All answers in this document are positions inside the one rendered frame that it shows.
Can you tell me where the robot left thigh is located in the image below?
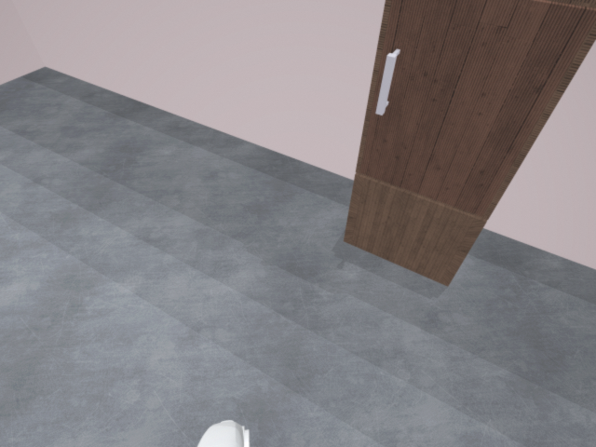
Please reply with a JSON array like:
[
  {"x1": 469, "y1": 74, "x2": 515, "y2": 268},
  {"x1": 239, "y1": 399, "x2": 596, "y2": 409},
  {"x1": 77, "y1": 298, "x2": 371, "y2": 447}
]
[{"x1": 197, "y1": 422, "x2": 250, "y2": 447}]

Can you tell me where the cupboard door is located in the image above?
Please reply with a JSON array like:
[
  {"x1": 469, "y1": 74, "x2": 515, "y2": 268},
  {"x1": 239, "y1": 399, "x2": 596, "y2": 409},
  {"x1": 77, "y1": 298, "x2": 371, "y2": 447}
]
[{"x1": 360, "y1": 0, "x2": 596, "y2": 216}]

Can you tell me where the handle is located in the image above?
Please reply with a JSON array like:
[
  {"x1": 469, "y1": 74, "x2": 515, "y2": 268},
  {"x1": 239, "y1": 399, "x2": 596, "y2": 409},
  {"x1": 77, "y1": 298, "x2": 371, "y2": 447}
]
[{"x1": 375, "y1": 49, "x2": 400, "y2": 115}]

